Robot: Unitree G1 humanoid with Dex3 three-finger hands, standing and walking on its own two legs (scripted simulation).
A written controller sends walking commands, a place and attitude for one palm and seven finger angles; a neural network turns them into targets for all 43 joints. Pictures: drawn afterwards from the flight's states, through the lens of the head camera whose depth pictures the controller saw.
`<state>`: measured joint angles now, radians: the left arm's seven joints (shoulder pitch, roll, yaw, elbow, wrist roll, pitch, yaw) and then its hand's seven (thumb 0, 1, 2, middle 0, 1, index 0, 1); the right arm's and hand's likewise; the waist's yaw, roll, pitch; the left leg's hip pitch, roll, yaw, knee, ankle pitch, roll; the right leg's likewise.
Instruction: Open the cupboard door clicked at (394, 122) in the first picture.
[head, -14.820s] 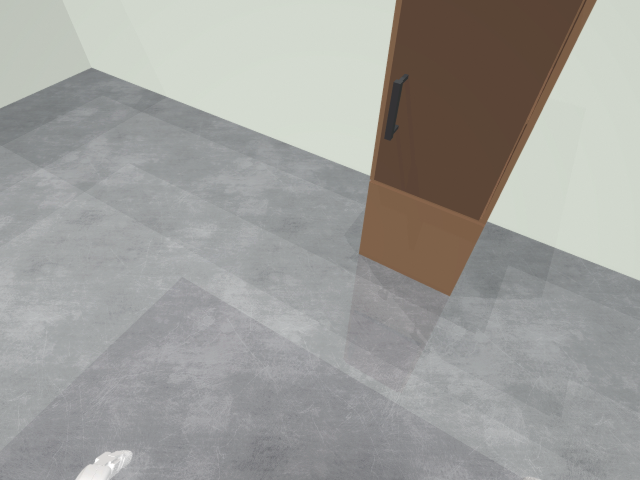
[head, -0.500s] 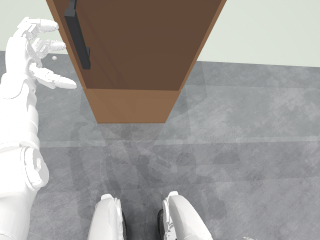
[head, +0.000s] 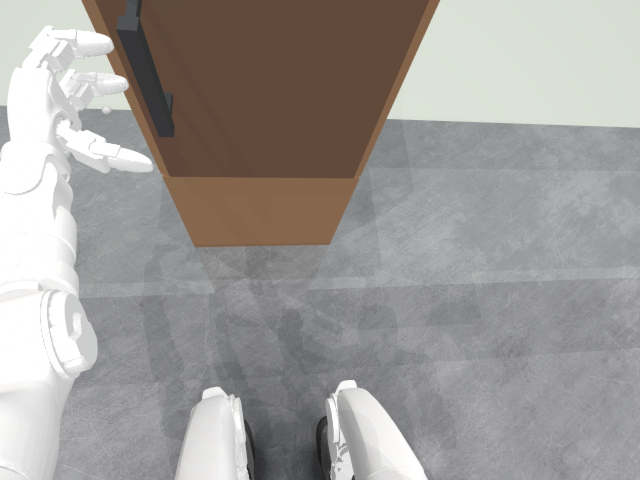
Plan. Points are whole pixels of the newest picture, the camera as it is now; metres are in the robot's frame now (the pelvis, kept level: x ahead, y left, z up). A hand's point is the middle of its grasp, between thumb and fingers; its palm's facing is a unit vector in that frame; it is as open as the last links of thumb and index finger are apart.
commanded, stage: slide the fingers in behind the handle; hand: left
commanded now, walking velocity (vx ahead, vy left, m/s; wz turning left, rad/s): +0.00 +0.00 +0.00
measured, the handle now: (152, 72) +0.58 +0.15 +0.06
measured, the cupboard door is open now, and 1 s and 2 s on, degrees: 0 0 0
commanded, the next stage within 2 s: close the thumb around the handle in 1.46 s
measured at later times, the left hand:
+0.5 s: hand (134, 110) +0.53 +0.16 +0.05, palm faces -0.04 -1.00 -0.02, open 13.9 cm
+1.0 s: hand (173, 110) +0.53 +0.12 +0.05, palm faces -0.04 -1.00 +0.00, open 13.9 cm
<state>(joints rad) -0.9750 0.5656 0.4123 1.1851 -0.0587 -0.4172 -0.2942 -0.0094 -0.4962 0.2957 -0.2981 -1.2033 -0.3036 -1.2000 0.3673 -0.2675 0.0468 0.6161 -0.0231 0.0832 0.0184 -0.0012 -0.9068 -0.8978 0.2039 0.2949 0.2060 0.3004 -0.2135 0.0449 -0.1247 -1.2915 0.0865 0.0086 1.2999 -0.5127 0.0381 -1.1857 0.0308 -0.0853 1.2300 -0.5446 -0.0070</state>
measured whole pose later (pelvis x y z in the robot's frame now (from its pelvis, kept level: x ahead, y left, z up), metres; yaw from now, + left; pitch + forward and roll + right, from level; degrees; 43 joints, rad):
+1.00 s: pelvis +0.01 -0.01 +0.00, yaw +1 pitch +28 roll -4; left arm -0.97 0.39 0.31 1.19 -0.04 -0.45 -0.12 -0.01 -0.50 0.30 -0.30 -1.20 -0.30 -1.20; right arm 0.36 -0.25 0.03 0.62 -0.04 0.08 0.05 0.00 -0.91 -0.90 0.20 0.29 0.21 0.30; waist -0.21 0.05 -0.15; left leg -1.25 0.07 0.01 1.28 -0.51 0.03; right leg -1.16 0.02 -0.08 1.23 -0.56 -0.01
